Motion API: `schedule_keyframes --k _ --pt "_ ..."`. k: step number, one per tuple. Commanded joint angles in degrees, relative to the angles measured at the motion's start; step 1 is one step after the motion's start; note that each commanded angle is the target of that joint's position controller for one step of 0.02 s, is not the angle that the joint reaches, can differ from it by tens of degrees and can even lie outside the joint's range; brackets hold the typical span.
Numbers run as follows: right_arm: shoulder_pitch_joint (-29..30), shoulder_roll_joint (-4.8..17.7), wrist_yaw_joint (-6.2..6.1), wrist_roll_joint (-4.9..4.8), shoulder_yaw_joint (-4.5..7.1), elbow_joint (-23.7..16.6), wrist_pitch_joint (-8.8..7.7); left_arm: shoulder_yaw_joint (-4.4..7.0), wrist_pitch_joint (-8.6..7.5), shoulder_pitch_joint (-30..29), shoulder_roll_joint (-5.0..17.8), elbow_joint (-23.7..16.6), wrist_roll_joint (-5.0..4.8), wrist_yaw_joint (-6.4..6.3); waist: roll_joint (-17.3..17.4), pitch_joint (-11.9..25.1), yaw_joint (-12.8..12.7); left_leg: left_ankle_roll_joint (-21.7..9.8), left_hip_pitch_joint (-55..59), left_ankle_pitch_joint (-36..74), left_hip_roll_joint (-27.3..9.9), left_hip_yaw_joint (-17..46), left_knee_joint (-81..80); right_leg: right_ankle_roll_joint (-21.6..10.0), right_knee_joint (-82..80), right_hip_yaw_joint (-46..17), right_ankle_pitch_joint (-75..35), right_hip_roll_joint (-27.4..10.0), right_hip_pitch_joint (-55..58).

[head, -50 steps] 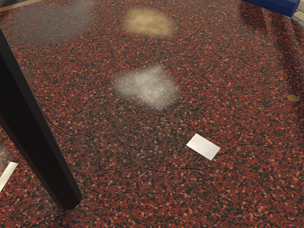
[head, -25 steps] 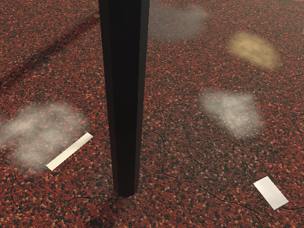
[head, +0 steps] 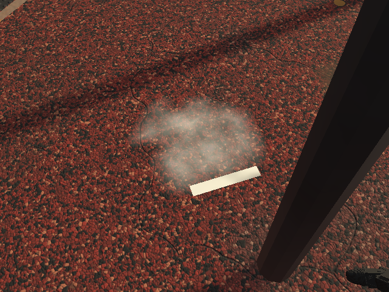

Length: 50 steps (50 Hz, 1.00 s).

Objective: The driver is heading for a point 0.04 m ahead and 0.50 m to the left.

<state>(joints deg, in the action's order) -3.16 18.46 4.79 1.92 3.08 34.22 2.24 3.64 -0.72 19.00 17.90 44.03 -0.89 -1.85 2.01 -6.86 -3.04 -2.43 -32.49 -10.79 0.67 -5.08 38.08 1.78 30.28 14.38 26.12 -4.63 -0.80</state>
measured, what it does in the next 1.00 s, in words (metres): steps to the left, turning left: left foot, then right foot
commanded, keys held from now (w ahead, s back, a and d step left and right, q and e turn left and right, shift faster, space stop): w+q+shift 1.00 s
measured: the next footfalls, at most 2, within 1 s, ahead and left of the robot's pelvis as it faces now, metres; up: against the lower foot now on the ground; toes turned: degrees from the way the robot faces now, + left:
left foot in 0.02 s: +0.18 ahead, +0.06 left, +0.00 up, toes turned +4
right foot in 0.28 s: +0.19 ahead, -0.10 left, +0.00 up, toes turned +17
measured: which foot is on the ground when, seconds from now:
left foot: up 0.00-0.00, down 0.02-0.28, up 0.30-0.64, down 0.66-1.00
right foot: down 0.00-0.02, up 0.04-0.26, down 0.28-0.62, up 0.64-1.00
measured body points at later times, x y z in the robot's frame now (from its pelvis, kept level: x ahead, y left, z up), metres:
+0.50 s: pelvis +0.11 +0.09 +0.01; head +0.14 +0.08 +0.46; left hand -0.07 +0.39 -0.08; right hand +0.40 -0.07 -0.08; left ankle +0.06 +0.26 -0.63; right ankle +0.15 -0.11 -0.72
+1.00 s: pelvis +0.25 +0.36 +0.01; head +0.26 +0.37 +0.46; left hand +0.24 +0.70 -0.03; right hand +0.47 +0.17 -0.11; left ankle +0.09 +0.34 -0.72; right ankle +0.46 +0.40 -0.69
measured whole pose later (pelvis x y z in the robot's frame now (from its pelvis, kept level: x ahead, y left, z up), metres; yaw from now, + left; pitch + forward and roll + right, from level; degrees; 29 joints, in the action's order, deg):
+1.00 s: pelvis +0.25 +0.36 +0.01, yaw +56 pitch +2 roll +0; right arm -25.5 16.8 1.4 0.2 4.4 47.6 -3.5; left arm 0.7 -1.8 -2.4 14.8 35.7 0.8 2.6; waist -0.8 0.8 7.2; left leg -4.4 -1.8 -21.1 5.6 14.0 21.8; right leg 3.5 36.7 -2.1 6.5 -2.9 -33.9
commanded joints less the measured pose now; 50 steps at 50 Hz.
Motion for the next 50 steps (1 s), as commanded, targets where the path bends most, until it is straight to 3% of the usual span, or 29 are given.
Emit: schedule_keyframes --k 1,2,3,4,6,8,10,12,13,14,15,16,18,19,21,26,28,30,31,32,33,34,35,37,38,41,44,47,50 --pt "-19.5 7.4 -2.51 1.30 3.51 2.4 -0.18 2.38 -0.25 -7.9 9.3 -6.4 -1.52 0.21 -3.2 16.5 12.0 -6.0 32.9 7.1 5.7 -0.4 -12.2 -3.1 29.5 -2.5 -48.4 -7.6 -13.7" --pt "-15.9 11.2 -3.69 -0.15 4.68 1.1 0.14 1.21 0.20 -2.5 3.7 -6.3 0.44 0.87 9.6 15.6 7.7 -10.3 42.6 43.3 -4.4 11.9 -7.5 -0.5 48.5 -1.5 8.1 0.7 -29.4" --pt "-17.9 17.2 -3.38 -2.27 6.22 -1.1 0.46 0.64 2.02 0.0 3.7 -9.3 1.70 0.27 10.3 28.1 9.6 -23.4 51.3 65.8 -17.6 33.6 -10.8 2.6 64.2 -7.5 16.6 7.4 -38.7" --pt "-16.7 15.7 -3.57 -4.24 6.27 -0.7 1.15 0.77 2.99 1.4 5.7 -7.4 2.42 -0.21 1.7 28.3 8.4 -23.5 46.8 53.2 -17.7 31.7 -12.8 2.2 60.6 -14.3 12.4 1.6 -36.2" --pt "-8.5 7.7 -3.12 -2.22 3.90 -1.3 1.64 1.43 3.36 -2.3 7.4 -6.0 1.52 -1.08 -2.2 13.9 5.4 -18.7 27.1 24.5 -8.2 25.5 -17.9 0.9 46.1 -17.0 4.8 -1.0 -32.0" --pt "-4.5 4.5 -2.46 -0.45 2.61 -2.2 1.69 2.14 3.90 -0.8 9.1 -3.1 1.83 -2.32 -0.8 10.7 4.2 -16.8 18.7 21.6 -3.6 24.2 -19.8 0.3 37.6 -14.8 2.7 0.5 -25.6" --pt "-2.5 5.7 -1.23 1.07 2.61 -2.3 1.70 2.02 3.57 2.3 8.3 -0.5 0.79 -3.02 -0.8 11.7 2.6 -15.1 12.4 23.9 -1.0 23.9 -18.2 -1.3 25.5 -15.4 2.5 1.2 -17.3" --pt "1.1 7.0 0.39 2.36 2.60 -3.1 1.58 2.37 3.16 8.6 8.7 2.5 0.00 -3.93 2.6 13.6 -0.6 -8.1 3.4 18.4 1.9 25.2 -18.4 -4.7 8.9 -15.8 -2.6 2.7 -2.4" --pt "5.5 6.5 0.92 2.28 2.01 -4.2 1.84 2.62 2.58 15.8 9.1 5.8 1.11 -4.31 3.7 13.6 -4.5 -3.0 -2.5 9.2 4.0 25.7 -16.2 -5.1 -1.1 -14.8 -8.6 2.5 6.9" --pt "4.3 2.4 1.04 1.03 0.94 -4.8 1.77 3.70 2.11 18.5 12.7 7.5 2.73 -4.52 -8.1 14.4 -5.9 1.6 -11.4 -10.2 10.7 19.4 -6.1 -7.7 -11.8 -22.3 -10.2 -8.2 16.3" --pt "0.3 -0.3 0.93 1.88 -0.30 -5.2 2.38 4.59 2.29 10.9 17.1 4.9 2.68 -5.34 -23.1 15.4 -2.1 2.1 -16.1 -21.0 9.5 12.1 18.5 -14.0 -20.7 -48.3 3.6 -33.9 9.7" --pt "4.9 6.7 2.01 3.25 1.01 -6.7 3.10 4.10 2.42 3.9 14.3 4.1 3.20 -6.50 -15.4 8.9 -1.3 1.3 -12.8 -13.7 2.4 14.5 29.0 -16.3 -24.9 -50.2 1.2 -34.4 -5.3" --pt "-0.8 7.1 2.39 2.88 1.99 -3.7 3.47 3.77 2.07 -3.2 11.2 4.8 1.61 -6.09 -6.7 4.0 5.7 1.2 -13.0 -7.9 -0.3 14.6 42.0 -9.9 -19.6 -33.0 -10.7 -25.2 -5.9" --pt "-6.6 6.2 3.10 2.29 1.88 -1.1 3.38 4.50 1.88 -3.4 12.3 5.5 1.05 -4.96 -8.2 5.2 7.6 1.6 -13.0 -5.7 -0.9 13.2 43.2 -6.6 -15.9 -24.9 -18.1 -19.1 -1.2" --pt "-6.3 3.4 4.29 1.17 1.24 0.6 3.81 4.80 1.88 1.4 10.9 7.3 1.54 -4.31 -6.3 4.3 5.3 2.9 -13.0 -3.4 -1.3 11.5 42.0 -4.0 -11.5 -14.6 -25.1 -14.5 0.9" --pt "6.9 -2.0 4.53 -0.58 -0.86 -3.9 4.51 6.41 1.14 5.9 14.8 10.0 3.35 -3.99 -14.8 0.8 1.8 5.3 -6.8 -8.7 -6.8 4.9 19.2 -5.9 -13.7 -6.7 -30.7 -18.8 -3.7" --pt "9.0 -3.4 3.52 -0.61 -1.37 -4.3 4.13 6.98 0.79 3.6 16.5 9.5 2.68 -3.42 -15.0 1.9 2.7 3.7 1.8 -10.3 -6.3 -0.4 10.8 -4.5 -13.5 -2.0 -33.5 -18.3 -6.3" --pt "3.4 -2.5 2.67 -0.43 -0.75 -1.9 3.54 7.64 0.89 1.2 18.4 9.3 1.46 -2.80 -16.6 5.0 5.6 2.6 9.5 -12.7 -4.2 -4.3 7.3 -4.2 -8.7 0.3 -41.4 -18.3 -6.2" --pt "-16.9 7.3 -0.16 -2.84 1.69 6.8 0.88 5.17 -0.18 -7.9 12.7 3.1 4.10 2.28 -17.5 14.6 10.8 1.1 29.3 -16.5 0.3 -7.0 11.0 -3.4 -5.0 2.4 6.9 -9.5 -15.1" --pt "-28.3 9.7 -1.30 -3.34 3.45 13.6 -0.89 4.26 0.37 -16.1 9.1 0.6 5.28 3.12 -3.5 10.9 19.2 1.3 38.5 -12.1 3.5 -8.0 9.0 -4.4 19.1 5.8 8.1 -4.3 -27.7" --pt "-31.5 13.0 -1.90 -1.12 3.31 14.6 -1.59 1.01 -0.57 -22.0 0.3 -3.9 5.17 3.68 14.5 3.5 20.1 -1.1 38.9 -27.1 -4.2 15.2 -4.1 -4.9 46.2 -0.9 17.5 -2.5 -51.2" --pt "-24.0 19.5 -2.74 -2.22 4.03 9.4 -2.39 -0.21 -1.88 -20.3 -1.2 -9.7 5.04 4.21 20.7 12.6 15.1 -9.1 36.0 -46.6 -14.5 51.9 -25.6 -4.3 53.4 -16.1 9.6 2.9 -56.7" --pt "-17.8 19.6 -3.80 -1.75 4.49 7.7 -2.19 0.56 -3.52 -15.5 2.9 -11.3 5.60 4.43 17.9 14.3 9.3 -13.3 35.1 -53.1 -17.7 63.6 -30.9 -4.1 55.3 -21.4 0.2 0.2 -55.9" --pt "-12.6 13.6 -4.63 -0.19 3.43 7.3 -3.09 1.14 -5.48 -9.3 6.8 -7.0 5.08 3.74 7.8 11.9 4.7 -14.5 28.1 -43.1 -15.8 55.4 -25.0 -2.2 52.9 -20.2 -3.6 -1.5 -50.1" --pt "-10.6 12.2 -4.57 0.05 3.04 7.0 -3.89 1.11 -5.00 -8.0 7.5 -6.1 5.23 3.45 6.1 12.0 3.5 -14.4 23.4 -36.8 -13.4 48.5 -22.6 -1.5 48.4 -20.2 -3.0 -2.2 -45.1" --pt "-10.9 8.2 -4.10 -1.62 2.34 8.7 -4.82 0.44 -1.76 -15.7 7.3 -9.0 3.92 3.39 6.6 4.8 3.2 -15.6 12.8 -30.4 -10.6 40.0 -26.5 1.4 33.0 -20.1 -7.7 -2.8 -39.8" --pt "-14.4 6.4 -4.15 -1.77 2.52 9.0 -5.91 -0.61 -1.02 -20.1 5.1 -10.3 2.82 3.83 3.9 2.7 4.5 -15.1 15.9 -20.4 -7.9 35.0 -27.8 2.9 20.8 -18.2 -14.6 -1.5 -37.9" --pt "-15.6 7.7 -3.53 -1.84 3.42 8.2 -7.04 -1.36 -1.66 -25.4 2.2 -11.8 1.28 4.28 1.6 2.1 6.3 -13.0 15.3 -13.1 -5.8 31.5 -28.7 2.2 7.9 -16.2 -21.6 1.8 -28.8" --pt "-15.9 8.3 -3.66 -1.79 3.89 8.7 -7.05 -0.79 -1.62 -23.4 2.2 -12.1 1.35 4.24 2.8 3.3 5.6 -10.9 15.0 -5.5 -5.9 31.7 -26.3 1.4 2.7 -14.5 -21.1 3.8 -16.7"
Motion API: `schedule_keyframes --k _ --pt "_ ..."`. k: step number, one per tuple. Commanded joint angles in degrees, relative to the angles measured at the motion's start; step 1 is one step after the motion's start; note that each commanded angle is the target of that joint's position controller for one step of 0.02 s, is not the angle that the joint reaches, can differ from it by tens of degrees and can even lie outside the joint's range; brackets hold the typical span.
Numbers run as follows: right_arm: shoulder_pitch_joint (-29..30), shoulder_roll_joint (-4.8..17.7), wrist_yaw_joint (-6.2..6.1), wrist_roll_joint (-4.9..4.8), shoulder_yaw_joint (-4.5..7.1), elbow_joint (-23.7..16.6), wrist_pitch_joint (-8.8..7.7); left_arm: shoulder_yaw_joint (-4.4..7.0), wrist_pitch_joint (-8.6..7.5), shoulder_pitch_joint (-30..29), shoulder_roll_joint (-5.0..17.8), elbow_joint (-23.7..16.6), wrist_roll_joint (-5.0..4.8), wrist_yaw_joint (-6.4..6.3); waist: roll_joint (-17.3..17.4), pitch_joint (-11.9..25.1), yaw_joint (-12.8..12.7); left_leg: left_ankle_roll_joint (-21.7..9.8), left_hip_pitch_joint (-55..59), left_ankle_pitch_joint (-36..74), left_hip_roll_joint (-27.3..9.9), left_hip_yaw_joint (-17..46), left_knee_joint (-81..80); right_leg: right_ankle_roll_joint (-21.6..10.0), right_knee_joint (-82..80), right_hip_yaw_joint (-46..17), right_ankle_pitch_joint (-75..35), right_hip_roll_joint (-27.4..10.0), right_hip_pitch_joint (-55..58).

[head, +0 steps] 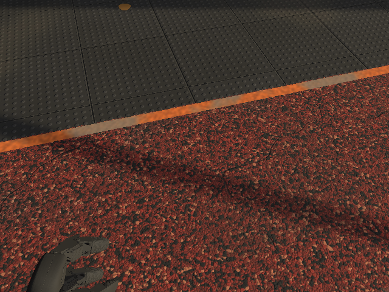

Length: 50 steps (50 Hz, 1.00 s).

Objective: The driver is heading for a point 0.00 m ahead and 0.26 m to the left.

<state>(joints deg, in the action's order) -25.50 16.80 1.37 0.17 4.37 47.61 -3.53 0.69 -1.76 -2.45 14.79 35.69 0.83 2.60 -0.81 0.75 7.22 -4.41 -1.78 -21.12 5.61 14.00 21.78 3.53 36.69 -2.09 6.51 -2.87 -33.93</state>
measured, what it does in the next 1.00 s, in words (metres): walks ahead, turning left: right foot, then left foot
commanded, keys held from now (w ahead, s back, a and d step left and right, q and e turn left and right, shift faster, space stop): w+q+shift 0.12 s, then q+shift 0.72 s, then shift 0.16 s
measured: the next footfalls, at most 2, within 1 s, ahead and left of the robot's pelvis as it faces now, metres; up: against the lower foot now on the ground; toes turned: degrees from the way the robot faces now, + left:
right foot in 0.06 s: +0.21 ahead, -0.15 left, +0.00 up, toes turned +6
left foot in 0.46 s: +0.48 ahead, +0.13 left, +0.00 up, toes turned +27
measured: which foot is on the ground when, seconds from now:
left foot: down 0.00-0.08, up 0.10-0.44, down 0.46-1.00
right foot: up 0.00-0.04, down 0.06-0.42, up 0.44-1.00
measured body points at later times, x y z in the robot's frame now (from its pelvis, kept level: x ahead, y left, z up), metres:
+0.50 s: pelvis +0.34 +0.03 -0.04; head +0.39 +0.07 +0.41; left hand +0.22 +0.29 -0.17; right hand +0.65 -0.09 -0.12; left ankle +0.45 +0.11 -0.74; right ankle +0.22 -0.16 -0.65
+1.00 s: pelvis +0.48 +0.06 +0.01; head +0.49 +0.10 +0.45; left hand +0.37 +0.38 -0.09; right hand +0.78 -0.08 -0.09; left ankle +0.45 +0.11 -0.74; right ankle +0.64 +0.01 -0.70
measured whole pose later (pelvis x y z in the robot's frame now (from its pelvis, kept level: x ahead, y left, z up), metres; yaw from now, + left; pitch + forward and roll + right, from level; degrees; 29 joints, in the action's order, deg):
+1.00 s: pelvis +0.48 +0.06 +0.01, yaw +56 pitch +1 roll -1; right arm -17.6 20.4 -0.4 0.8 5.4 42.5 2.6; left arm 2.1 2.8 4.1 19.0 38.8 0.7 -1.9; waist -0.8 -3.1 3.7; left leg -5.6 -12.3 -7.6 15.8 24.9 23.9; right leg 1.5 45.1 -7.4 19.0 2.3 -27.0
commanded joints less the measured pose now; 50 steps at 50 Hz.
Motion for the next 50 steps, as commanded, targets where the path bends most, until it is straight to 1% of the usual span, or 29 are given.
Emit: schedule_keyframes --k 1,2,3,4,5,6,7,8,9,10,11,12,15,16,17,19,20,21,22,23,24,25,27,29,32,36,40,44,50 --pt "6.8 10.7 -0.22 0.21 2.73 -4.5 -1.34 2.88 -0.76 1.7 6.5 -3.1 -0.37 -0.73 5.8 -2.9 -6.8 -8.1 -15.9 13.4 -10.8 13.0 -6.0 -0.7 -4.7 2.8 1.6 3.3 22.5" --pt "7.7 11.1 -0.23 0.53 2.91 -4.6 -1.47 4.14 -1.05 10.2 8.7 -0.9 -0.08 -1.61 3.7 0.4 -11.5 -6.4 -17.3 22.7 -8.4 11.3 3.8 -1.3 -6.2 3.3 5.3 4.6 31.6" --pt "9.7 11.6 0.04 0.57 2.86 -5.2 -1.78 5.31 -1.72 20.9 11.8 1.6 0.49 -2.74 -0.8 6.4 -17.5 -4.4 -22.2 25.8 -4.5 7.7 19.3 -2.6 -6.3 0.8 8.3 1.4 44.0" --pt "12.8 5.0 -0.11 0.97 0.95 -8.0 -2.40 6.65 -2.02 34.5 18.0 3.6 2.59 -4.34 -11.6 14.2 -22.1 -3.5 -30.4 9.0 -0.2 1.5 41.5 -3.8 -9.7 -12.4 31.2 -12.2 55.1" --pt "9.6 0.1 -0.56 -2.31 -0.70 -11.6 -2.18 6.65 -2.36 27.1 20.4 2.4 3.82 -3.98 -28.2 14.0 -14.0 -3.0 -45.1 -8.1 3.6 -4.0 54.2 -6.1 -26.9 -44.9 48.9 -23.3 54.3" --pt "8.7 4.9 -1.09 -0.59 -0.59 -8.8 -0.76 5.42 -2.02 17.0 12.3 0.0 3.13 -3.48 -14.9 7.4 -10.2 -4.0 -47.3 0.3 -3.3 -5.2 59.0 -8.4 -25.1 -43.9 48.9 -23.4 46.0" --pt "10.6 7.0 -0.18 1.10 0.06 -7.9 0.00 4.32 -1.92 16.4 8.1 0.2 2.71 -3.30 -6.7 4.0 -10.2 -3.7 -45.9 3.2 -5.9 -7.1 57.7 -9.7 -23.0 -33.2 39.1 -21.1 41.6" --pt "12.6 6.5 0.66 1.44 0.00 -7.6 0.56 3.73 -2.07 16.9 6.0 1.7 2.68 -3.07 -1.4 -0.4 -9.7 -2.7 -44.0 4.9 -8.1 -7.6 55.1 -9.9 -22.9 -22.2 22.4 -18.3 36.6" --pt "14.4 5.2 1.34 1.84 -0.26 -8.4 1.24 3.28 -2.39 17.6 5.1 3.4 2.64 -3.19 -1.8 -2.8 -9.2 -1.8 -43.1 4.8 -9.1 -8.0 53.3 -9.1 -22.2 -14.0 7.7 -15.7 34.2" --pt "13.9 4.5 1.68 1.70 -0.45 -8.5 2.19 3.27 -2.69 17.9 5.2 4.9 2.11 -3.23 -4.9 -3.5 -8.3 -0.6 -42.8 3.7 -9.2 -9.6 52.9 -7.9 -19.9 -7.9 -9.3 -15.2 34.2" --pt "15.6 3.7 1.92 1.72 -0.58 -9.3 3.06 3.14 -3.09 19.5 5.1 5.7 0.93 -2.82 -5.5 -4.2 -8.4 0.4 -43.5 3.8 -9.5 -11.0 52.5 -7.2 -18.7 -2.4 -22.7 -14.6 33.3" --pt "17.5 4.4 2.10 1.98 -0.56 -10.3 3.52 3.09 -3.49 19.7 5.2 6.6 -0.09 -2.65 -6.0 -3.7 -8.0 0.6 -43.9 5.4 -9.2 -11.5 50.8 -7.0 -18.6 0.6 -30.3 -14.1 33.8" --pt "23.0 2.5 3.32 1.55 -1.59 -14.1 3.96 3.19 -4.03 16.1 6.9 7.3 -0.48 -2.90 -6.7 -5.1 -5.4 0.4 -38.5 13.8 -9.0 -14.2 32.9 -6.3 -21.2 10.2 -31.7 -12.5 29.1" --pt "23.3 1.0 3.84 1.30 -2.27 -14.1 3.82 3.11 -3.92 15.4 7.0 7.2 -0.48 -2.93 -5.5 -5.3 -5.3 0.1 -32.6 18.2 -7.3 -17.5 25.1 -5.6 -20.9 14.1 -31.0 -10.5 26.6" --pt "23.3 1.1 4.20 1.31 -2.27 -13.7 3.74 3.34 -3.76 16.0 8.1 7.5 -0.57 -3.08 -4.6 -4.7 -5.2 -0.5 -27.2 20.5 -5.2 -20.7 20.5 -5.1 -19.7 16.0 -33.6 -9.5 25.5" --pt "18.8 2.6 3.79 1.75 -1.46 -11.9 3.69 4.20 -3.29 17.2 11.3 7.4 -1.13 -3.76 -3.6 -2.1 -3.1 -2.1 -18.6 21.9 -1.1 -24.5 17.5 -4.6 -11.7 16.8 -46.2 -9.8 26.3" --pt "14.1 3.7 3.35 2.14 -0.91 -10.8 3.56 4.64 -2.93 16.9 12.8 6.5 -1.77 -3.87 -3.1 1.1 -1.0 -3.4 -12.9 21.4 -0.2 -23.4 16.9 -4.9 -5.2 16.4 -49.0 -10.8 26.5" --pt "7.4 6.0 3.02 2.27 0.02 -9.2 3.61 4.53 -2.05 15.7 13.0 5.9 -2.13 -3.56 -4.9 5.0 2.0 -5.2 -6.0 17.9 -0.2 -19.2 14.5 -5.1 4.7 15.6 -45.3 -11.6 25.1" --pt "1.1 8.3 1.70 2.31 1.35 -6.5 3.37 4.43 -1.29 15.0 12.2 5.2 -2.08 -3.03 -1.5 8.1 4.2 -6.3 3.4 21.1 0.3 -16.6 10.6 -3.8 18.7 15.0 -29.9 -9.9 20.1" --pt "4.5 12.3 -0.06 1.60 2.34 -6.6 3.53 3.32 -0.35 20.0 7.0 5.5 -0.15 -2.22 8.1 5.9 -0.8 -7.2 9.0 38.6 -7.3 -7.6 10.0 -2.2 34.5 15.5 22.9 -2.4 8.8" --pt "6.9 18.9 -0.02 1.41 3.59 -10.7 4.18 3.29 1.15 28.0 6.7 3.1 0.31 -3.20 10.1 14.3 -5.5 -17.1 19.7 69.7 -21.8 18.0 13.5 0.6 53.5 9.5 35.3 2.9 -2.1" --pt "6.6 17.6 -0.35 0.20 4.32 -13.1 4.86 3.36 1.49 27.1 9.8 2.1 0.87 -3.84 5.0 22.7 -2.4 -21.9 21.3 56.7 -24.4 25.5 5.3 0.4 54.3 0.1 28.6 2.1 -5.7" --pt "12.1 11.2 -0.98 -0.23 2.88 -12.5 4.78 3.38 1.13 21.2 10.8 2.0 1.05 -4.05 0.2 9.1 -5.2 -17.2 5.9 39.7 -18.1 18.0 -0.8 0.5 43.8 -1.6 19.9 -1.2 -4.5" --pt "12.9 8.9 -1.60 -0.70 1.92 -11.1 4.50 3.23 2.84 19.8 10.0 1.7 2.11 -4.14 -0.7 4.4 -8.1 -13.2 -3.5 43.7 -13.2 12.3 -1.8 0.9 35.8 -1.8 19.1 -2.4 0.5" --pt "11.8 10.1 -1.17 -0.19 2.42 -9.9 4.00 2.77 4.69 18.0 8.1 1.5 1.86 -3.93 -2.0 6.2 -8.3 -9.0 -7.9 47.7 -9.9 10.6 -0.7 1.4 29.2 -1.6 17.0 -2.1 4.4" --pt "10.5 11.4 -1.43 -0.12 3.18 -9.7 4.77 2.71 5.71 11.1 7.5 -0.8 1.31 -3.99 0.7 5.3 -6.4 -4.3 -9.0 29.7 -7.2 15.2 -2.9 1.2 23.8 -3.5 11.6 -0.5 1.1" --pt "7.6 11.4 -1.57 -0.09 3.43 -8.9 5.36 3.06 5.58 6.4 8.7 -1.7 1.10 -4.48 4.0 2.4 -4.7 -3.1 -5.6 17.9 -6.3 21.4 -3.7 0.6 19.2 -6.4 9.9 1.8 -3.1" --pt "5.6 11.3 -1.84 0.19 3.38 -8.0 5.40 3.03 4.51 4.9 9.4 -1.4 0.58 -4.81 6.4 1.9 -3.8 -3.8 -1.1 23.8 -6.7 23.4 -1.5 -0.8 14.4 -7.0 10.6 3.5 -3.3" --pt "5.5 10.9 -1.95 1.04 2.39 -7.1 5.90 2.64 3.37 5.2 9.9 -0.8 -0.61 -4.52 7.7 2.2 -3.7 -5.1 -3.2 39.8 -7.2 23.8 2.0 -2.8 5.3 -4.8 14.2 5.8 8.6"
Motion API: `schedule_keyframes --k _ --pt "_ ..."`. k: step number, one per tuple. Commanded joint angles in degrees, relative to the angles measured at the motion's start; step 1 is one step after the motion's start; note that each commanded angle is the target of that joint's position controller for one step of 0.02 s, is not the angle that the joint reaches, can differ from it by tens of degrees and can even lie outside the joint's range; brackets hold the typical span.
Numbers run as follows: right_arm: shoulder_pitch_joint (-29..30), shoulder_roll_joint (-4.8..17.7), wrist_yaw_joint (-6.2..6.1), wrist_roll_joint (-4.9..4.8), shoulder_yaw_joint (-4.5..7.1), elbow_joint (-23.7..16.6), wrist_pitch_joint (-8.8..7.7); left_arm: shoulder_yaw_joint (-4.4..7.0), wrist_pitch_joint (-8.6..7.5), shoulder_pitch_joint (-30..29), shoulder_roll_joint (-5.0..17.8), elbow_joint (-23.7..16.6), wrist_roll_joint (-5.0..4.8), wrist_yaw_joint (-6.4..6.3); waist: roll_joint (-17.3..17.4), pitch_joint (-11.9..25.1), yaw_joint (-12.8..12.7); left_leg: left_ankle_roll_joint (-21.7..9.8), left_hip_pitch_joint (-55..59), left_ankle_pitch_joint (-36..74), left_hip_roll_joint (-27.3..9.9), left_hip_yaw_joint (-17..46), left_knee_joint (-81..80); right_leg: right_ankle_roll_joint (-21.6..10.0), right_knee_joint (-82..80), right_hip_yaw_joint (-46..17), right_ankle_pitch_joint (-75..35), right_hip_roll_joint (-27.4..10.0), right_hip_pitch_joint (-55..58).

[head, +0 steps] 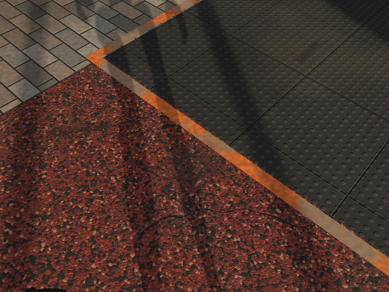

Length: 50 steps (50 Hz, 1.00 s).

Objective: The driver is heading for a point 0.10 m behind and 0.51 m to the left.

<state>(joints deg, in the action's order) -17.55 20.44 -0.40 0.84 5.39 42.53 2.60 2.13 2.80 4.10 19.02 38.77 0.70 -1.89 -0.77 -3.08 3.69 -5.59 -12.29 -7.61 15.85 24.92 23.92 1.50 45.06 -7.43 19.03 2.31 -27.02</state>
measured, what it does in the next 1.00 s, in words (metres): walks ahead, turning left: right foot, then left foot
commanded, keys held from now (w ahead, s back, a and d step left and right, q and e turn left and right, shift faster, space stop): shift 0.16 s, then w+shift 0.14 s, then shift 0.04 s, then q+shift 0.20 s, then w+q+shift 0.38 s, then q+shift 0.08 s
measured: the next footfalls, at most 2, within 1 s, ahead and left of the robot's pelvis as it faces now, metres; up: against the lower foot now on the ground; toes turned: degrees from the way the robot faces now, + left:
right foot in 0.10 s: +0.09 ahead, -0.13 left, +0.00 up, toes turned +10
left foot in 0.64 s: +0.21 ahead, +0.08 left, +0.00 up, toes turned +17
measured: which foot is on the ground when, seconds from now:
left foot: down 0.00-0.10, up 0.12-0.62, down 0.64-1.00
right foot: up 0.00-0.08, down 0.10-0.66, up 0.68-1.00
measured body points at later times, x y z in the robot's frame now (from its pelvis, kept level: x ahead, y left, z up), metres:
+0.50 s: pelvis +0.09 -0.04 +0.00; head +0.12 -0.04 +0.45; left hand +0.06 +0.24 -0.12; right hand +0.26 -0.28 -0.13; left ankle +0.13 +0.10 -0.70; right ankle +0.05 -0.14 -0.74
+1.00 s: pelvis +0.32 +0.09 +0.00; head +0.33 +0.12 +0.45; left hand +0.38 +0.42 -0.09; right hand +0.43 -0.19 -0.11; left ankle +0.17 +0.07 -0.74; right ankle +0.57 +0.02 -0.68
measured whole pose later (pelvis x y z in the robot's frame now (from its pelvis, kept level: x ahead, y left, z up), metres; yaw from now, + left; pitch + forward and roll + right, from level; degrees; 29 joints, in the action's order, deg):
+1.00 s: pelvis +0.32 +0.09 +0.00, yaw +34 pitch +3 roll -1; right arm -28.2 16.8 0.6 0.4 3.3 50.4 -2.9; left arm 1.6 -0.8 2.0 18.5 38.7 2.8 1.9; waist -1.7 -0.3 5.9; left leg -8.7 2.7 -17.1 8.6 16.1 14.3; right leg 4.2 41.9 -4.0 4.8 -4.7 -40.4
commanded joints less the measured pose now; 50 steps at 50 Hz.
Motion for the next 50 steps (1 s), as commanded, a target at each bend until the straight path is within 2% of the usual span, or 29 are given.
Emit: schedule_keyframes --k 1,3,4,5,6,7,8,9,10,11,12,16,19,22,26,27,29,30,31,32,33,34,35,36,38,39,42,46,50 --pt "-1.7 7.3 -0.22 0.44 1.17 -2.0 -0.16 1.22 -1.31 -0.2 5.9 -3.4 -0.68 -0.09 7.6 6.0 -0.8 -3.6 6.1 26.5 -17.3 13.3 0.0 -1.1 -6.4 0.7 1.9 0.9 5.2" --pt "-0.2 7.2 -0.51 0.17 0.69 -1.6 -0.09 1.29 -1.52 3.0 6.0 -2.1 -0.71 -0.48 7.1 5.3 -2.7 -1.6 3.4 19.9 -16.0 14.0 0.2 -1.8 -17.4 1.2 -2.6 0.8 13.1" --pt "0.1 6.8 -0.81 -0.48 0.31 -1.1 -0.20 1.23 -1.78 4.2 5.7 -1.4 -0.35 -0.88 4.9 4.8 -3.9 0.4 0.2 10.9 -14.2 12.8 1.9 -2.4 -25.8 0.8 -9.0 -0.5 18.7" --pt "-3.1 4.9 -0.83 -0.63 -0.30 -0.3 -0.59 1.37 -1.93 1.8 7.3 -2.0 0.18 -1.34 -2.7 5.9 -1.8 3.1 -4.8 -9.0 -10.5 7.6 7.6 -4.1 -28.2 -5.8 -10.8 -7.2 24.7" --pt "-6.3 2.5 -0.66 -0.62 -1.03 -0.8 -0.95 1.21 -1.59 -1.1 10.2 -4.6 0.47 -1.39 -11.8 7.3 -0.1 5.4 -11.2 -23.9 -3.9 -2.7 17.4 -8.8 -29.4 -19.5 -18.6 -20.3 28.0" --pt "-3.1 8.9 -1.08 0.31 0.57 -0.8 -0.77 1.94 -1.11 4.2 11.6 -2.7 0.29 -0.66 -8.1 6.5 -3.8 5.4 -12.2 -27.0 -1.9 -9.6 25.9 -15.9 -28.9 -23.8 -24.0 -23.3 21.7" --pt "-1.1 8.7 -1.10 0.85 0.56 -0.8 -0.78 1.60 -1.28 6.0 9.6 -1.1 -0.36 -0.07 -5.6 4.8 -3.4 5.5 -11.6 -24.0 -4.4 -9.6 30.8 -17.1 -28.4 -22.4 -24.7 -22.8 18.9" --pt "-0.9 7.2 -0.45 1.08 -0.11 0.2 -0.81 1.17 -1.46 5.7 7.1 -0.5 -0.40 0.65 -3.7 4.8 -3.1 5.2 -11.3 -19.2 -6.4 -9.6 31.3 -14.2 -30.1 -17.2 -6.0 -17.8 18.3" --pt "-0.8 5.8 0.58 1.38 -0.68 0.8 -0.81 1.28 -1.39 6.0 7.3 0.1 0.44 1.13 -7.3 4.1 -3.4 5.1 -13.5 -16.5 -6.4 -10.9 32.6 -11.5 -32.6 -15.2 10.6 -13.6 18.8" --pt "-0.9 5.8 1.64 1.70 -0.85 1.3 -0.99 1.39 -1.44 7.3 7.7 1.1 0.73 1.22 -10.7 2.1 -3.8 5.2 -16.9 -15.2 -6.7 -12.5 34.8 -10.9 -34.9 -15.8 17.4 -12.3 19.5" --pt "0.2 5.9 2.32 1.84 -1.02 1.6 -1.41 1.42 -1.85 8.4 7.5 1.8 0.72 1.53 -10.4 0.3 -4.3 5.2 -19.7 -13.8 -7.3 -13.4 36.2 -11.1 -36.2 -16.2 18.9 -12.2 19.9" --pt "6.1 3.9 3.02 2.20 -2.18 1.6 -3.32 2.09 -4.47 13.9 7.3 4.7 0.14 2.20 -5.9 -0.8 -5.8 6.2 -25.4 -7.8 -12.0 -17.6 32.3 -11.6 -37.4 -14.9 13.4 -12.5 24.5" --pt "9.5 1.8 2.60 1.15 -3.22 2.5 -3.83 2.17 -5.78 17.0 6.5 6.6 0.63 1.98 -5.9 -2.1 -7.7 7.1 -24.4 -7.6 -12.8 -19.2 25.8 -11.9 -36.7 -8.9 -2.4 -12.3 25.9" --pt "12.5 1.2 2.72 0.59 -3.63 1.9 -3.77 2.27 -5.89 18.2 6.3 7.7 0.53 1.55 -6.7 -1.1 -7.8 6.6 -22.6 -7.2 -13.8 -21.1 21.6 -11.8 -33.4 -2.9 -19.8 -13.9 27.0" --pt "14.5 0.0 3.42 0.35 -4.21 0.5 -3.09 2.06 -4.85 17.7 5.4 7.8 0.37 1.03 -7.5 1.7 -6.9 4.9 -15.1 -7.6 -14.4 -27.3 16.8 -10.7 -26.1 4.5 -41.7 -15.2 24.5" --pt "14.4 0.0 3.55 0.19 -4.19 0.2 -2.87 2.13 -4.49 17.3 5.7 7.8 0.30 0.85 -7.9 1.8 -6.6 4.2 -13.1 -7.3 -14.0 -28.2 15.1 -9.9 -24.5 5.6 -43.0 -15.2 23.8" --pt "14.8 1.7 4.10 0.23 -3.65 -1.0 -2.24 2.67 -4.39 17.7 7.5 7.4 0.53 0.80 -8.3 3.1 -6.2 1.5 -8.4 -10.9 -13.9 -29.1 13.1 -9.4 -24.9 4.7 -27.2 -17.8 21.7" --pt "13.7 2.6 4.30 0.40 -3.22 -1.3 -2.10 2.78 -4.49 17.0 8.0 7.1 0.74 0.76 -7.6 2.9 -5.1 -0.1 -4.8 -13.3 -13.3 -29.4 11.6 -9.2 -23.6 5.0 -21.9 -18.6 19.2" --pt "9.1 3.1 4.27 0.64 -2.69 -0.3 -2.29 2.71 -4.53 15.5 8.2 6.6 0.91 0.85 -5.1 3.6 -2.2 -2.0 2.3 -13.7 -12.2 -29.4 8.5 -8.7 -17.8 7.0 -20.6 -18.2 15.0" --pt "-0.3 5.4 3.72 0.94 -1.27 2.6 -2.76 2.20 -4.71 14.9 7.2 5.8 1.29 1.16 2.2 7.2 1.9 -4.6 13.8 -18.4 -13.1 -23.7 3.0 -6.9 -4.1 11.5 -21.2 -15.1 8.5" --pt "-8.5 12.5 2.69 0.93 1.04 3.1 -2.83 0.60 -5.21 13.4 2.0 1.4 1.25 2.34 18.5 12.1 4.1 -13.1 27.6 -43.3 -29.9 9.0 -8.1 -2.4 18.8 17.9 -3.4 -5.6 -10.3" --pt "-7.6 10.9 2.72 -0.24 0.51 2.6 -2.96 1.46 -5.39 7.1 5.7 -0.4 2.50 2.13 13.1 9.0 4.6 -14.9 26.6 -53.4 -33.4 27.0 -17.1 -2.7 25.3 7.8 12.1 -0.2 -23.0" --pt "-4.7 9.1 2.43 -0.23 0.16 2.7 -2.95 1.83 -5.89 3.8 7.3 -1.1 2.60 2.48 6.6 1.8 3.5 -14.2 21.7 -45.8 -32.4 20.5 -15.5 -3.1 25.5 3.7 7.3 -4.1 -25.6" --pt "-2.9 7.8 2.07 -0.12 0.01 2.7 -3.22 1.63 -6.53 5.0 6.9 -0.5 2.27 3.01 3.0 0.1 0.8 -13.1 16.6 -37.2 -29.8 14.2 -14.8 -2.8 22.3 3.2 2.4 -6.0 -22.2" --pt "0.1 6.2 1.02 -0.44 -0.47 2.5 -4.23 1.20 -5.93 7.6 5.8 0.9 3.03 3.16 2.9 -1.3 -3.3 -10.1 9.6 -24.6 -23.5 4.5 -16.0 -1.0 15.5 3.8 -1.1 -8.2 -15.1" --pt "0.6 5.8 1.02 -0.36 -0.66 2.3 -4.80 1.01 -5.17 8.1 5.3 1.3 3.37 3.26 4.0 -0.7 -3.9 -9.8 8.1 -22.0 -21.3 2.0 -16.1 -0.2 14.4 4.5 -2.8 -8.1 -13.2" --pt "-2.5 6.1 1.42 -0.77 -0.31 3.0 -5.71 0.83 -3.90 2.8 4.6 -0.8 2.79 3.31 3.7 -2.3 -2.7 -10.6 4.7 -18.7 -19.7 1.7 -17.5 2.2 9.9 6.1 -7.4 -7.9 -14.7" --pt "-8.0 6.8 1.24 -0.42 0.23 4.0 -6.31 0.66 -3.98 -6.8 3.9 -4.1 2.06 3.45 3.7 -3.8 1.0 -10.5 5.7 -12.2 -19.8 4.1 -17.8 3.9 1.3 6.2 -14.2 -6.4 -17.2" --pt "-13.6 6.4 0.25 -0.41 0.39 6.4 -5.94 -0.51 -5.24 -13.7 1.7 -7.7 1.67 3.97 4.9 -3.1 3.3 -7.7 9.9 26.2 -17.3 1.8 -8.2 2.1 -6.9 8.5 -15.6 -1.2 -13.5"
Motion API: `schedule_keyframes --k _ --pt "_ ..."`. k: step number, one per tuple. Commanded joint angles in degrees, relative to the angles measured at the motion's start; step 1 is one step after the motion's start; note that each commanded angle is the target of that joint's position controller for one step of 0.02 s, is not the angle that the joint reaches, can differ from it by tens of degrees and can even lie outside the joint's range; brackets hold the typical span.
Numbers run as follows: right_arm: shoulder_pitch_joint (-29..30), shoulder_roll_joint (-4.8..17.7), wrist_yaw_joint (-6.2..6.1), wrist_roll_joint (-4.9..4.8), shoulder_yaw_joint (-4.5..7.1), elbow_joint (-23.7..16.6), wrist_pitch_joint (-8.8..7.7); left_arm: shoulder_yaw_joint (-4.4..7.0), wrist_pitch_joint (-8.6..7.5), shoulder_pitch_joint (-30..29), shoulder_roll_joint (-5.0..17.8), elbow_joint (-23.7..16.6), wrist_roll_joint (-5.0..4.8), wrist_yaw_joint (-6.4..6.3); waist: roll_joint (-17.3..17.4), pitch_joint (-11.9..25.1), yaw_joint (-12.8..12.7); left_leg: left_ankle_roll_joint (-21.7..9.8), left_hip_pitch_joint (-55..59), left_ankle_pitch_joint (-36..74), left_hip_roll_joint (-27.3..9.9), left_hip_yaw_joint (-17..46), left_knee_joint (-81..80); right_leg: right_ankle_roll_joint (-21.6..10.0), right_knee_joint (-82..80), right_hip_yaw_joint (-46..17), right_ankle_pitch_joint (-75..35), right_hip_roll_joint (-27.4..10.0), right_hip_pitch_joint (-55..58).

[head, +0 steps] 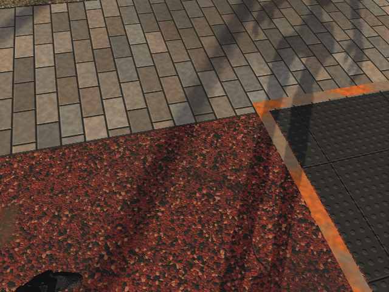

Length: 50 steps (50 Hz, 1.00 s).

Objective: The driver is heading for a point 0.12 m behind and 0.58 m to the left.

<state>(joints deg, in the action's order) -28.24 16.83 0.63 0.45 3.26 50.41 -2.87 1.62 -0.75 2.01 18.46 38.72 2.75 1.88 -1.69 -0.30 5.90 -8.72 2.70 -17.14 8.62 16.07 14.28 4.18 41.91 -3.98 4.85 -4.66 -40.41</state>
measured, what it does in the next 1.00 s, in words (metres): walks ahead, turning left: right foot, then left foot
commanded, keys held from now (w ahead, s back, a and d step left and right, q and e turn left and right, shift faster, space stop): q+shift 0.22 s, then w+q+shift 0.78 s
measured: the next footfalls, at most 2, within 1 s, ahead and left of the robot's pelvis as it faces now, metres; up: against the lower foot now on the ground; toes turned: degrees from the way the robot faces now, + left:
right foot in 0.12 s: +0.30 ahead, -0.12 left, +0.00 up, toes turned +11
left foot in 0.70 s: +0.46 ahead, +0.27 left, +0.00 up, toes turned +46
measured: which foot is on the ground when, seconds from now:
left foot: down 0.00-0.12, up 0.14-0.68, down 0.70-1.00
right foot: up 0.00-0.10, down 0.12-0.72, up 0.74-1.00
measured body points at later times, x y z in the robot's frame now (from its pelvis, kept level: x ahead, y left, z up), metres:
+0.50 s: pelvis +0.27 +0.00 +0.00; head +0.29 +0.02 +0.45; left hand +0.13 +0.27 -0.12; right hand +0.60 -0.12 -0.06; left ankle +0.31 +0.17 -0.66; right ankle +0.26 -0.13 -0.74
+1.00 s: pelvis +0.53 +0.30 -0.01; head +0.55 +0.34 +0.44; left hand +0.46 +0.63 -0.08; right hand +0.76 +0.12 -0.12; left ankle +0.43 +0.24 -0.74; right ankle +0.79 +0.33 -0.68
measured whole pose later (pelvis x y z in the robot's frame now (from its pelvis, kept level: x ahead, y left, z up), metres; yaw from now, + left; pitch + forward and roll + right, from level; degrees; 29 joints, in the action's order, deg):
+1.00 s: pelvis +0.53 +0.30 -0.01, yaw +57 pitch +2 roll +0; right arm -27.0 17.5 0.8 0.7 3.9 47.0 -2.9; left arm 1.2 -1.4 3.5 16.8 35.3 2.7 1.7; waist -1.1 -2.4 4.5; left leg -9.4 -0.7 -18.8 10.7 9.3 19.5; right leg 4.8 49.1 -2.6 9.6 -8.7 -41.5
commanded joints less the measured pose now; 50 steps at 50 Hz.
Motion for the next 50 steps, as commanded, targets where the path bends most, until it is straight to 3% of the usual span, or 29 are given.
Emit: schedule_keyframes --k 1,3,4,5,6,7,8,9,10,12,14,16,18,23,29,30,32,33,34,35,36,37,38,39,40,42,44,47,50 --pt "-3.5 10.0 -1.00 0.05 2.59 -1.1 -0.11 -0.22 -1.97 -12.1 2.1 -8.4 -0.71 0.07 6.4 -4.8 1.1 -3.2 -4.7 41.7 -9.7 10.8 3.8 -1.3 -5.7 5.2 -1.7 7.2 3.0" --pt "0.2 10.7 -1.56 -0.08 2.80 -1.8 0.29 -0.01 -2.23 -6.8 3.4 -7.8 -1.27 -1.02 7.1 -1.4 -2.6 1.2 -8.6 48.8 -8.0 10.8 9.2 -2.9 -12.1 4.1 -1.7 10.2 18.0" --pt "2.1 11.6 -1.59 -0.34 3.05 -2.3 -0.09 0.70 -2.31 -1.2 5.7 -6.3 -1.64 -2.02 7.0 2.0 -5.4 3.5 -11.2 53.4 -6.5 11.3 14.7 -3.8 -13.7 3.5 -2.9 10.9 28.7" --pt "5.3 12.8 -1.24 -1.01 3.38 -3.0 -0.88 1.55 -2.82 8.5 8.2 -4.4 -1.95 -3.22 7.1 6.2 -11.3 5.4 -15.8 51.7 -4.5 11.2 25.2 -5.2 -16.8 1.0 -9.3 7.4 42.0" --pt "6.5 9.2 -1.14 -1.89 2.67 -4.5 -1.69 2.64 -3.29 19.4 11.6 -2.1 -0.80 -4.19 4.2 13.6 -14.9 6.7 -21.9 30.3 -2.1 7.2 39.2 -6.9 -14.2 -6.0 -12.6 -4.0 56.5" --pt "-1.9 1.4 -2.56 -4.75 1.23 -6.2 -0.93 3.47 -3.19 23.3 15.5 -2.3 1.40 -4.06 -12.3 25.9 -10.7 7.8 -35.2 -26.7 5.4 -3.3 62.3 -13.4 -8.7 -25.7 -43.2 -28.6 73.2" --pt "-2.8 10.6 -3.02 -1.99 2.38 -6.0 0.33 4.06 -1.70 20.4 13.0 -3.0 -0.98 -3.89 -8.4 32.4 -10.0 7.5 -34.5 -18.1 -0.4 -6.4 68.2 -16.5 -9.5 -30.0 -40.1 -26.8 67.6" --pt "2.4 11.8 -2.50 -0.77 3.09 -5.8 1.12 2.48 -1.22 14.4 6.9 -4.2 -1.38 -4.18 -6.3 23.1 -8.6 7.7 -34.5 -11.1 -3.2 -8.3 65.3 -15.0 -12.9 -20.3 -35.8 -21.5 57.0" --pt "5.2 10.2 -1.71 -0.18 2.96 -5.8 1.93 1.03 -1.08 10.7 2.4 -3.9 -0.94 -4.08 -4.2 13.7 -7.5 8.5 -36.5 -8.0 -5.1 -9.8 63.2 -13.8 -15.6 -12.5 -31.9 -17.1 49.3" --pt "5.7 7.1 0.53 0.91 2.56 -5.8 4.09 0.62 -0.86 9.9 1.9 -2.9 -0.98 -4.03 -6.2 6.7 -5.8 9.1 -35.3 -6.1 -8.1 -11.3 60.8 -13.3 -21.3 -5.4 -19.2 -13.7 38.5" --pt "8.8 4.8 2.35 1.41 1.88 -8.0 5.29 1.33 -1.63 11.0 3.0 -1.3 -1.29 -2.98 -6.4 3.6 -5.2 7.3 -34.3 -3.8 -10.5 -12.8 57.4 -13.0 -27.6 -3.5 3.7 -13.6 31.5" --pt "14.5 4.3 3.71 2.05 1.50 -11.2 5.51 2.04 -2.73 11.3 3.9 -0.4 -1.51 -2.75 -6.5 0.8 -5.4 6.3 -38.7 -0.1 -12.6 -13.4 55.1 -13.2 -32.9 -3.1 16.3 -15.2 30.2" --pt "18.5 4.1 4.47 2.26 1.26 -13.2 5.39 2.58 -3.59 12.7 4.4 0.7 -1.57 -2.71 -4.8 -0.6 -5.5 6.0 -43.0 4.5 -14.1 -13.3 53.3 -13.0 -35.0 -0.8 18.8 -16.6 31.7" --pt "27.2 3.6 5.26 1.41 0.45 -16.5 4.81 3.68 -4.19 17.8 5.8 3.6 -1.15 -2.46 -2.2 -3.9 -6.9 5.1 -48.6 13.3 -14.9 -15.6 46.8 -10.1 -35.9 9.0 18.0 -15.4 36.6" --pt "38.9 2.9 6.15 1.42 -0.74 -20.0 4.08 4.18 -3.52 26.0 7.1 8.0 -0.17 -2.74 -1.4 -10.4 -10.7 1.4 -50.9 8.2 -15.2 -21.8 36.3 -8.6 -36.8 19.1 10.7 -15.2 46.2" --pt "40.0 2.7 6.09 1.58 -0.94 -20.4 4.00 4.18 -3.11 27.3 7.3 8.9 -0.16 -2.86 -1.6 -10.9 -10.8 0.5 -50.6 5.4 -14.6 -23.1 34.8 -8.5 -35.3 20.8 4.4 -15.1 48.3" --pt "37.1 2.6 5.21 1.52 -1.03 -19.5 3.92 4.07 -2.37 26.3 8.4 9.4 -0.45 -2.96 -2.1 -8.2 -7.9 -1.7 -41.1 -0.3 -10.4 -27.1 30.7 -7.4 -27.8 25.6 -24.1 -14.1 48.5" --pt "32.4 3.5 4.34 1.20 -0.46 -18.2 3.80 4.29 -1.91 26.1 10.1 9.5 -0.67 -2.85 -2.7 -4.5 -5.2 -2.6 -33.4 -3.6 -6.4 -29.2 30.5 -7.5 -20.4 26.3 -41.8 -14.5 48.2" --pt "23.5 5.0 3.48 0.65 0.55 -15.7 3.38 4.66 -1.28 25.3 12.2 9.1 -1.09 -2.51 -3.2 0.5 -0.9 -3.7 -22.5 -5.0 -2.8 -29.7 29.8 -8.0 -8.7 26.2 -53.1 -15.5 46.0" --pt "10.5 7.4 2.42 0.72 2.23 -11.6 2.87 4.69 -0.88 22.7 13.1 7.6 -2.02 -1.89 -1.8 7.0 5.2 -5.6 -3.8 -2.3 -0.8 -26.9 25.2 -7.2 8.1 25.9 -50.5 -15.3 35.8" --pt "6.5 13.7 1.09 0.86 4.71 -8.8 3.07 3.68 -0.88 23.2 8.6 5.1 -1.31 -1.00 8.3 10.5 4.0 -7.5 13.7 -14.6 -8.5 -9.9 19.0 -4.4 27.1 24.0 -9.1 -9.7 14.6" --pt "8.2 20.6 0.37 0.06 6.27 -11.0 3.92 3.16 -2.13 17.0 5.3 -1.3 -0.56 -0.32 15.2 13.0 1.1 -12.9 20.9 -27.6 -19.9 22.4 7.1 -0.8 43.7 15.6 24.3 1.2 -5.6" --pt "4.8 19.7 0.09 1.23 5.95 -11.3 4.24 3.26 -3.37 7.6 7.7 -5.4 -0.41 -0.39 5.2 11.7 3.3 -12.1 20.3 -20.2 -21.5 27.4 2.1 -0.7 45.0 4.7 19.8 0.2 -12.0" --pt "4.9 17.9 -0.41 1.41 5.64 -9.5 3.77 2.54 -4.31 7.6 6.1 -5.6 -1.17 -0.65 3.6 6.1 1.2 -11.9 14.6 -11.1 -22.4 23.0 1.1 -1.3 41.5 4.0 16.6 -1.7 -12.3" --pt "7.0 15.4 -0.74 1.30 5.04 -9.3 2.83 2.09 -4.59 10.3 5.4 -3.7 -1.03 -0.96 0.3 1.5 -2.1 -10.7 5.7 -4.3 -20.0 16.9 1.3 -1.7 36.2 3.3 14.9 -3.9 -8.0" --pt "12.2 11.7 -1.16 0.58 3.49 -10.2 1.22 1.99 -3.05 14.6 5.1 -2.1 0.76 -1.07 0.7 0.1 -7.2 -10.3 -5.6 0.7 -15.0 9.9 0.6 -1.0 30.8 2.0 16.0 -5.3 0.2" --pt "11.7 9.5 -0.70 -0.24 2.55 -9.9 -0.23 1.88 -1.17 13.2 4.5 -2.5 1.18 -0.77 1.7 -1.8 -8.3 -11.1 -12.6 2.3 -12.9 8.5 -1.5 0.2 25.4 2.2 18.1 -5.4 2.7" --pt "8.9 9.6 -0.13 0.26 2.56 -9.2 -1.46 0.93 -0.82 1.5 3.0 -6.6 0.24 -0.47 1.7 -6.8 -5.8 -10.6 -18.9 5.3 -10.2 7.6 -5.8 1.4 12.6 4.6 8.6 -3.5 2.3" --pt "6.4 10.6 0.22 0.09 3.14 -8.3 -1.99 0.19 -1.38 -4.5 2.1 -8.4 -0.68 0.07 3.5 -6.3 -3.3 -8.2 -17.0 18.0 -9.4 6.7 -4.8 0.3 -0.6 4.4 -4.2 -0.2 7.2"
Keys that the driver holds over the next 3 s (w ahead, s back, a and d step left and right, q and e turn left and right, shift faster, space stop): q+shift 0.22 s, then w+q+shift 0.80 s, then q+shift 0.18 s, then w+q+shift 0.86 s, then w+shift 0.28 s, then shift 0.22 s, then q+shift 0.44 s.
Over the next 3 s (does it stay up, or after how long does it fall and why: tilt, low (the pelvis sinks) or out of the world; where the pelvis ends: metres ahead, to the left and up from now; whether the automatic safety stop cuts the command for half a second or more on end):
stays up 0.32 1.61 0.00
